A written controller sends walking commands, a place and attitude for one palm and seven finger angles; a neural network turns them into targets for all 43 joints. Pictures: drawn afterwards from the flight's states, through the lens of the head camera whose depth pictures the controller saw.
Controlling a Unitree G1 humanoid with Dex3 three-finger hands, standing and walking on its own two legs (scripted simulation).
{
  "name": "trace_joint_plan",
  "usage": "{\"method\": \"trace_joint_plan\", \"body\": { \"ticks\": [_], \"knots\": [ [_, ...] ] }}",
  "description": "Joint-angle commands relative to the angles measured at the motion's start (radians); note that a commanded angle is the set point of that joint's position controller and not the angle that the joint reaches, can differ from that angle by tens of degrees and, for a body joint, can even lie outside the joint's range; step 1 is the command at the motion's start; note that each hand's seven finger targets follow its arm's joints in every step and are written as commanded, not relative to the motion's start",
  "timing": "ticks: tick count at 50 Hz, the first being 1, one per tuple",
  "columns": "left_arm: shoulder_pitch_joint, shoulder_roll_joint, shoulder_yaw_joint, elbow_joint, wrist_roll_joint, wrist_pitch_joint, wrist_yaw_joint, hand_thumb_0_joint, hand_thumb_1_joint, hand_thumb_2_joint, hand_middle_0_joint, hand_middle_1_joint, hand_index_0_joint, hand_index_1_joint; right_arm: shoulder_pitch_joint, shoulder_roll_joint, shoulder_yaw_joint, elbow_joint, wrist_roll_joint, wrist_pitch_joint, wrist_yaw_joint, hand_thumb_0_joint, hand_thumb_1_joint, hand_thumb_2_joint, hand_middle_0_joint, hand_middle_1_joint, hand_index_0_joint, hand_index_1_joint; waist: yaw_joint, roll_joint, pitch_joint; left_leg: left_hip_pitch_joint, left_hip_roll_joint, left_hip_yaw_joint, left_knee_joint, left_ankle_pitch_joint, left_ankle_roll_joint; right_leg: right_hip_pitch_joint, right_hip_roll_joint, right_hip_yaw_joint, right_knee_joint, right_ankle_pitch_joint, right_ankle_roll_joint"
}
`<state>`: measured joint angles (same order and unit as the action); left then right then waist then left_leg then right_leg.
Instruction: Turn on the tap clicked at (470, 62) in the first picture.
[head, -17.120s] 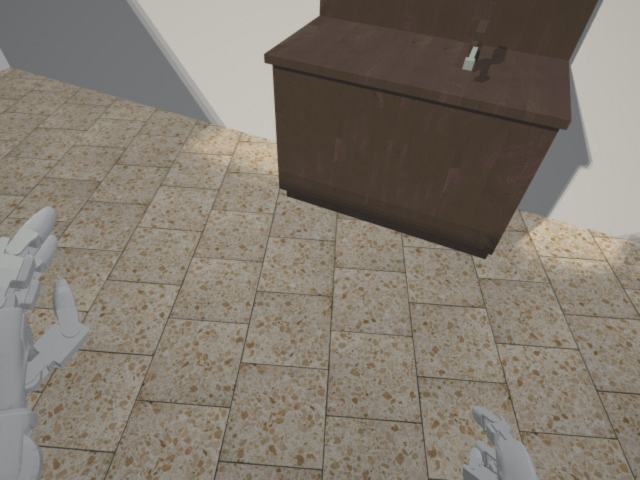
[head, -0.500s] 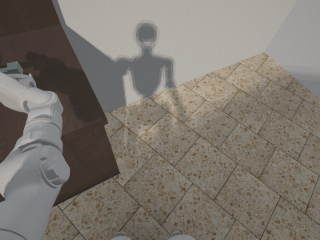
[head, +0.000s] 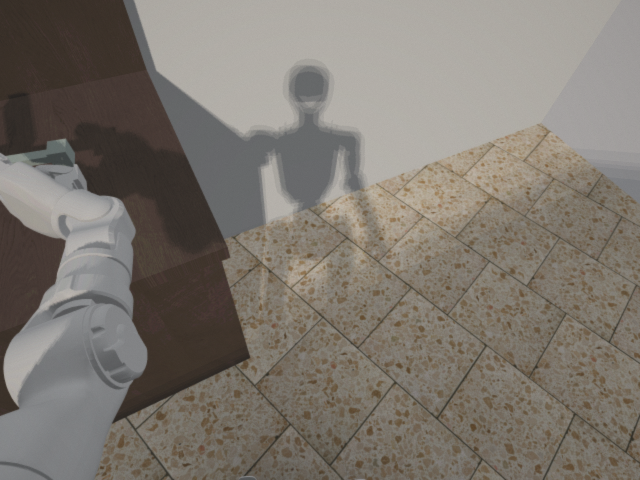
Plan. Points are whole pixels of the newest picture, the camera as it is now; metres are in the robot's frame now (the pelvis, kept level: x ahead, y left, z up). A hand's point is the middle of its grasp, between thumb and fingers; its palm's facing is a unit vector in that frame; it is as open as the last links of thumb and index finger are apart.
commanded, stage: lift the hand up off the lever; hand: left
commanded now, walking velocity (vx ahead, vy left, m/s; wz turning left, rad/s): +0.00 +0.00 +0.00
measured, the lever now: (61, 154) +0.57 +0.33 +0.06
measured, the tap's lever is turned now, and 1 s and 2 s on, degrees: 81 81 81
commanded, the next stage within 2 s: draw the hand back beside the body in 0.88 s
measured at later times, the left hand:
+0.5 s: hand (71, 164) +0.49 +0.27 +0.11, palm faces +0.85 -0.51 -0.12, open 7.8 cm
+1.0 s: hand (66, 168) +0.48 +0.27 +0.12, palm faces +0.85 -0.51 -0.12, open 7.8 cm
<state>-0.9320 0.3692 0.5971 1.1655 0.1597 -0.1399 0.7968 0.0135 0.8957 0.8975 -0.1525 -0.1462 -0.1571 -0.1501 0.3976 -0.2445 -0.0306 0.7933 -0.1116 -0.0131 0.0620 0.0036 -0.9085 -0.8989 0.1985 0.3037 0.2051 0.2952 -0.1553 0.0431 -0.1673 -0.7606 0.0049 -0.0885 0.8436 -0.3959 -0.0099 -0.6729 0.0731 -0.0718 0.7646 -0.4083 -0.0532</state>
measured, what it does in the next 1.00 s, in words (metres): stands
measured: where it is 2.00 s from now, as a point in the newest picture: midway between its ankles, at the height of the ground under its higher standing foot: outside the picture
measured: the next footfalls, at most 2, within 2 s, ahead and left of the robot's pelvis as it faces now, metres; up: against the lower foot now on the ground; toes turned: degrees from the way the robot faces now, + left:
none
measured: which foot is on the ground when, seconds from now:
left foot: down 0.00-1.00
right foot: down 0.00-1.00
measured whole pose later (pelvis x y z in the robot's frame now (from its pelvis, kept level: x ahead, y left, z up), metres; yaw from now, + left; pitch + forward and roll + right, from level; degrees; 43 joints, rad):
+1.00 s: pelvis -0.01 +0.00 +0.01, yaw +0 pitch +15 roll -2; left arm -0.94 0.33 0.59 1.10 0.16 -0.06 0.81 0.01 0.90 0.90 -0.15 -0.15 -0.16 -0.15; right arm 0.36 -0.24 -0.03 0.81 -0.10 -0.03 0.04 0.00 -0.91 -0.90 0.20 0.30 0.21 0.30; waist -0.14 0.04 -0.15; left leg -0.69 0.00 -0.09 0.78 -0.36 -0.01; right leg -0.60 0.06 -0.07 0.72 -0.38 -0.05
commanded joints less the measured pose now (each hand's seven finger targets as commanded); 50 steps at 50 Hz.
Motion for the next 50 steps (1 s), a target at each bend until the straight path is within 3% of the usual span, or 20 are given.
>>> {"method": "trace_joint_plan", "body": {
  "ticks": [1, 5, 8, 9, 15, 20, 23, 24, 26, 28, 29, 32, 35, 40, 46, 47, 49, 50],
  "knots": [
    [-0.5, 0.216, -0.062, -0.232, 0.044, -0.059, 0.014, 0.0, 0.9, 0.9, -0.15, -0.15, -0.15, -0.15, 0.13, -0.17, -0.054, -0.035, -0.002, -0.019, -0.008, 0.0, -0.9, -0.9, 0.2, 0.3, 0.2, 0.3, -0.024, 0.076, -0.342, 0.286, 0.002, 0.011, -0.059, 0.409, 0.039, 0.14, -0.032, 0.025, -0.08, 0.384, 0.044],
    [-0.512, 0.197, -0.073, -0.266, 0.042, -0.065, 0.021, 0.0, 0.9, 0.9, -0.15, -0.15, -0.15, -0.15, 0.128, -0.167, -0.054, -0.029, -0.006, -0.022, -0.008, 0.0, -0.9, -0.9, 0.2, 0.3, 0.2, 0.3, -0.019, 0.118, -0.37, 0.337, 0.005, 0.004, -0.059, 0.455, 0.029, 0.126, -0.029, 0.021, -0.075, 0.385, 0.04],
    [-0.465, 0.204, -0.058, -0.22, 0.039, -0.043, 0.019, 0.0, 0.9, 0.9, -0.15, -0.15, -0.15, -0.15, 0.125, -0.169, -0.053, -0.034, -0.005, -0.019, -0.009, 0.0, -0.9, -0.9, 0.2, 0.3, 0.2, 0.3, -0.012, 0.066, -0.354, 0.295, 0.0, 0.015, -0.063, 0.435, 0.035, 0.16, -0.031, 0.022, -0.081, 0.399, 0.042],
    [-0.46, 0.23, -0.035, -0.211, 0.039, -0.037, 0.018, 0.0, 0.9, 0.9, -0.15, -0.15, -0.15, -0.15, 0.129, -0.172, -0.054, -0.033, -0.005, -0.016, -0.011, 0.0, -0.9, -0.9, 0.2, 0.3, 0.2, 0.3, -0.007, 0.072, -0.348, 0.288, 0.0, 0.013, -0.069, 0.43, 0.033, 0.169, -0.034, 0.023, -0.081, 0.396, 0.041],
    [-0.481, 0.234, -0.036, -0.271, 0.041, -0.031, 0.025, 0.0, 0.9, 0.9, -0.15, -0.15, -0.15, -0.15, 0.123, -0.165, -0.053, -0.044, -0.001, -0.016, -0.013, 0.0, -0.9, -0.9, 0.2, 0.3, 0.2, 0.3, 0.001, 0.081, -0.378, 0.316, 0.003, 0.019, -0.078, 0.461, 0.035, 0.196, -0.034, 0.026, -0.087, 0.432, 0.043],
    [-0.428, 0.226, -0.031, -0.29, 0.042, -0.025, 0.024, 0.0, 0.9, 0.9, -0.15, -0.15, -0.15, -0.15, 0.118, -0.162, -0.058, -0.048, 0.002, -0.017, -0.012, 0.0, -0.9, -0.9, 0.2, 0.3, 0.2, 0.3, 0.014, 0.057, -0.371, 0.314, 0.002, 0.026, -0.083, 0.473, 0.037, 0.235, -0.033, 0.026, -0.092, 0.453, 0.044],
    [-0.43, 0.205, -0.053, -0.275, 0.037, -0.008, 0.011, 0.0, 0.9, 0.9, -0.15, -0.15, -0.15, -0.15, 0.108, -0.163, -0.057, -0.048, 0.007, -0.015, -0.017, 0.0, -0.9, -0.9, 0.2, 0.3, 0.2, 0.3, 0.0, 0.033, -0.326, 0.289, -0.001, 0.035, -0.096, 0.428, 0.043, 0.247, -0.038, 0.029, -0.109, 0.449, 0.049],
    [-0.439, 0.209, -0.049, -0.285, 0.034, -0.006, 0.009, 0.0, 0.9, 0.9, -0.15, -0.15, -0.15, -0.15, 0.107, -0.164, -0.057, -0.046, 0.006, -0.017, -0.018, 0.0, -0.9, -0.9, 0.2, 0.3, 0.2, 0.3, 0.004, 0.051, -0.325, 0.295, -0.004, 0.034, -0.1, 0.422, 0.043, 0.247, -0.038, 0.03, -0.113, 0.441, 0.047],
    [-0.432, 0.228, -0.037, -0.284, 0.028, -0.002, 0.006, 0.0, 0.9, 0.9, -0.15, -0.15, -0.15, -0.15, 0.103, -0.163, -0.057, -0.048, 0.01, -0.02, -0.022, 0.0, -0.9, -0.9, 0.2, 0.3, 0.2, 0.3, 0.006, 0.023, -0.318, 0.284, -0.006, 0.038, -0.107, 0.399, 0.047, 0.262, -0.04, 0.032, -0.121, 0.439, 0.051],
    [-0.433, 0.226, -0.041, -0.307, 0.027, -0.003, 0.005, 0.0, 0.9, 0.9, -0.15, -0.15, -0.15, -0.15, 0.097, -0.161, -0.056, -0.051, 0.011, -0.021, -0.025, 0.0, -0.9, -0.9, 0.2, 0.3, 0.2, 0.3, 0.01, 0.034, -0.334, 0.294, -0.008, 0.038, -0.111, 0.396, 0.046, 0.272, -0.04, 0.034, -0.124, 0.438, 0.05],
    [-0.439, 0.228, -0.043, -0.308, 0.03, -0.003, 0.003, 0.0, 0.9, 0.9, -0.15, -0.15, -0.15, -0.15, 0.096, -0.161, -0.055, -0.047, 0.011, -0.021, -0.026, 0.0, -0.9, -0.9, 0.2, 0.3, 0.2, 0.3, 0.012, 0.067, -0.321, 0.302, -0.007, 0.033, -0.115, 0.394, 0.043, 0.258, -0.04, 0.032, -0.126, 0.42, 0.045],
    [-0.459, 0.218, -0.064, -0.281, 0.04, 0.007, 0.003, 0.0, 0.9, 0.9, -0.15, -0.15, -0.15, -0.15, 0.09, -0.162, -0.052, -0.04, 0.009, -0.026, -0.027, 0.0, -0.9, -0.9, 0.2, 0.3, 0.2, 0.3, -0.005, 0.043, -0.273, 0.287, -0.006, 0.032, -0.12, 0.367, 0.046, 0.231, -0.04, 0.028, -0.132, 0.395, 0.047],
    [-0.478, 0.183, -0.094, -0.338, 0.034, -0.001, -0.001, 0.0, 0.9, 0.9, -0.15, -0.15, -0.15, -0.15, 0.085, -0.157, -0.054, -0.043, 0.012, -0.031, -0.029, 0.0, -0.9, -0.9, 0.2, 0.3, 0.2, 0.3, 0.004, 0.091, -0.325, 0.354, -0.006, 0.024, -0.124, 0.413, 0.038, 0.231, -0.038, 0.025, -0.133, 0.404, 0.041],
    [-0.426, 0.166, -0.089, -0.259, 0.013, 0.019, -0.007, 0.0, 0.9, 0.9, -0.15, -0.15, -0.15, -0.15, 0.078, -0.161, -0.052, -0.039, 0.014, -0.027, -0.032, 0.0, -0.9, -0.9, 0.2, 0.3, 0.2, 0.3, -0.002, 0.033, -0.275, 0.303, -0.009, 0.027, -0.129, 0.376, 0.039, 0.233, -0.042, 0.023, -0.136, 0.392, 0.046],
    [-0.501, 0.201, -0.073, -0.286, 0.034, 0.014, 0.017, 0.0, 0.9, 0.9, -0.15, -0.15, -0.15, -0.15, 0.071, -0.158, -0.048, -0.036, 0.01, -0.033, -0.034, 0.0, -0.9, -0.9, 0.2, 0.3, 0.2, 0.3, -0.002, 0.049, -0.293, 0.3, -0.008, 0.023, -0.123, 0.36, 0.04, 0.208, -0.042, 0.027, -0.132, 0.368, 0.045],
    [-0.504, 0.23, -0.052, -0.291, 0.044, 0.008, 0.024, 0.0, 0.9, 0.9, -0.15, -0.15, -0.15, -0.15, 0.074, -0.16, -0.051, -0.036, 0.008, -0.035, -0.035, 0.0, -0.9, -0.9, 0.2, 0.3, 0.2, 0.3, 0.002, 0.035, -0.315, 0.296, -0.005, 0.019, -0.119, 0.359, 0.039, 0.211, -0.041, 0.026, -0.124, 0.364, 0.044],
    [-0.531, 0.242, -0.048, -0.331, 0.056, -0.004, 0.033, 0.0, 0.9, 0.9, -0.15, -0.15, -0.15, -0.15, 0.081, -0.16, -0.052, -0.032, 0.003, -0.037, -0.035, 0.0, -0.9, -0.9, 0.2, 0.3, 0.2, 0.3, 0.004, 0.069, -0.348, 0.321, -0.004, 0.015, -0.113, 0.386, 0.034, 0.209, -0.039, 0.027, -0.116, 0.374, 0.042],
    [-0.434, 0.206, -0.22, -0.399, 0.092, -0.025, -0.118, 0.0, 0.9, 0.9, -0.151, -0.153, -0.151, -0.153, 0.076, -0.166, -0.062, -0.062, 0.015, -0.023, -0.052, 0.0, -0.9, -0.9, 0.2, 0.3, 0.2, 0.3, -0.006, 0.076, -0.39, 0.397, -0.002, 0.044, -0.103, 0.444, 0.035, 0.25, -0.038, 0.054, -0.106, 0.462, 0.036]
  ]
}}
